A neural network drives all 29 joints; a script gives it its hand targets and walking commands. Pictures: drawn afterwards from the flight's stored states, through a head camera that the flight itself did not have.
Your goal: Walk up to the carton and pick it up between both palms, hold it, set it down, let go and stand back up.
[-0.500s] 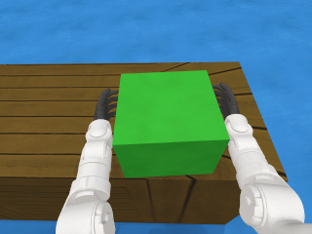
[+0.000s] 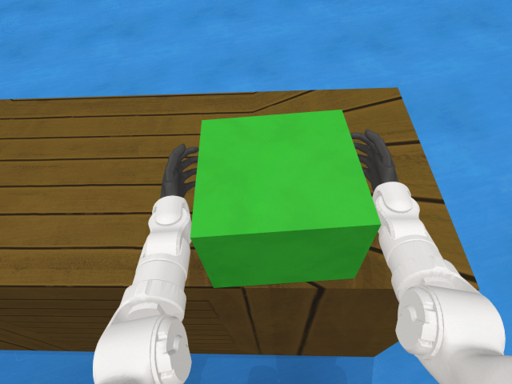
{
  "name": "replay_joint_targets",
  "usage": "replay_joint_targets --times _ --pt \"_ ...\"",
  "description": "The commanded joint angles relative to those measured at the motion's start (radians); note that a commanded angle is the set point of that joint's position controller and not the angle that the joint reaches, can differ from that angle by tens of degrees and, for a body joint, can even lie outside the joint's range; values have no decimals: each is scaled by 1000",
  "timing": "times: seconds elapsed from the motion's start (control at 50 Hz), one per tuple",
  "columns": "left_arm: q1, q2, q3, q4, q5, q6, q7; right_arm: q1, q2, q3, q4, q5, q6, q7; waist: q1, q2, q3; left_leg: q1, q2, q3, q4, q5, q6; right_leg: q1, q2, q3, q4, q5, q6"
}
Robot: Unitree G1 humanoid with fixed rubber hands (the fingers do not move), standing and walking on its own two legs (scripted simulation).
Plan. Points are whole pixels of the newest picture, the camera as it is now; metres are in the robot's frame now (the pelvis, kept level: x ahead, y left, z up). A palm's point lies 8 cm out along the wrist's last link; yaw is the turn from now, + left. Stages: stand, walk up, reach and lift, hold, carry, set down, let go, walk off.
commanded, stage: set down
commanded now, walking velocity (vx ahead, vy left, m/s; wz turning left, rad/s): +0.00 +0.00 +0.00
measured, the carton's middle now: (277, 198) +0.41 +0.01 +0.02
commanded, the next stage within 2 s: none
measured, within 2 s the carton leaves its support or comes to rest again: neither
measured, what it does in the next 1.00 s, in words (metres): stands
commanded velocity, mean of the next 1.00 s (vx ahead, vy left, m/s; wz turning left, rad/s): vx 0.00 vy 0.00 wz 0.00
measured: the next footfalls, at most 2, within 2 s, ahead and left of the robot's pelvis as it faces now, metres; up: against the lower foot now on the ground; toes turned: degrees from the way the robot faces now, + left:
none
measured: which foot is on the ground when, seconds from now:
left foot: down 0.00-1.00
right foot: down 0.00-1.00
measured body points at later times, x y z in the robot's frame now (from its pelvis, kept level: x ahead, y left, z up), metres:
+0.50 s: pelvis +0.00 +0.00 +0.00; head +0.06 +0.00 +0.45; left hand +0.41 +0.18 +0.06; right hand +0.43 -0.16 +0.06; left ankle -0.04 +0.13 -0.75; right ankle +0.01 -0.13 -0.75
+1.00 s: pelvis -0.01 +0.00 +0.00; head +0.06 +0.00 +0.44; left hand +0.41 +0.18 +0.06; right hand +0.43 -0.16 +0.06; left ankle -0.04 +0.13 -0.75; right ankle +0.01 -0.13 -0.75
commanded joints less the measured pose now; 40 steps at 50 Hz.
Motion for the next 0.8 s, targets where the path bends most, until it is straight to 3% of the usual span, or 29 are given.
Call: replay_joint_targets --times 0.0,0.22,0.24,0.34,0.52,0.58,0.64,0.7,0.72,0.78 --pt "-578 -461 -238 -131 16 -69 -106 -576 484 231 -116 -59 -59 141 5 -76 -623 -31 -53 111 -14 459 -25 534 36 -17 117 505 19" --pt "-553 -447 -188 -97 54 -88 -99 -547 454 165 -94 -101 -69 153 8 -63 -585 -11 -47 118 -22 404 -27 457 43 -26 85 369 6" --pt "-552 -441 -182 -102 55 -90 -96 -545 446 168 -95 -96 -71 156 20 -62 -589 -5 -45 122 -21 406 -25 453 42 -24 83 361 4" --pt "-528 -429 -174 -97 61 -86 -98 -509 431 151 -68 -109 -63 157 7 -66 -542 -4 -43 121 -26 394 -23 434 44 -27 77 335 4" --pt "-491 -363 -117 -57 88 -102 -96 -476 408 131 -54 -128 -65 153 20 -81 -493 -36 -41 128 -23 365 -9 425 39 -22 80 307 12" --pt "-483 -392 -106 -49 100 -100 -107 -468 445 118 -67 -155 -63 155 11 -93 -463 -58 -46 131 -35 330 -4 439 36 -25 74 297 16" --pt "-484 -321 -102 -63 85 -112 -89 -461 360 100 -65 -143 -66 143 13 -73 -509 -57 -44 131 -29 326 -6 439 35 -24 84 290 16" --pt "-481 -344 -76 -50 112 -114 -93 -457 402 78 -62 -162 -59 138 13 -88 -453 -69 -44 129 -30 328 4 420 34 -23 78 271 17" --pt "-465 -290 -76 -54 98 -119 -84 -439 334 76 -63 -151 -65 130 13 -77 -490 -53 -44 133 -18 341 2 421 34 -24 82 286 17" --pt "-475 -354 -58 -37 130 -121 -97 -451 430 58 -66 -191 -59 134 13 -92 -438 -84 -48 133 -33 305 14 419 32 -22 77 257 24"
